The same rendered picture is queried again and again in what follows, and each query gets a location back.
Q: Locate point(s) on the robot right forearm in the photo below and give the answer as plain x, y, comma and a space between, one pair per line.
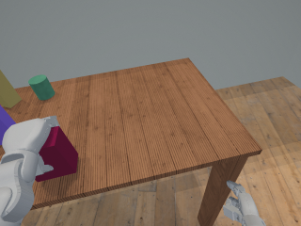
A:
252, 220

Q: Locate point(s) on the robot right hand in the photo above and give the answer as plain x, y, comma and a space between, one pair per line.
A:
235, 209

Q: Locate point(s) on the table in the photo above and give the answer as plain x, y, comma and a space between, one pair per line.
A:
137, 125

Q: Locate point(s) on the sponge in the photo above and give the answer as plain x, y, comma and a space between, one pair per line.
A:
58, 152

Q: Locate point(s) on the robot left hand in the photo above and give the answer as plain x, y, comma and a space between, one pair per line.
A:
30, 136

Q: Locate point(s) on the robot left forearm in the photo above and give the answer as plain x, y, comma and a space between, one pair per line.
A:
17, 175

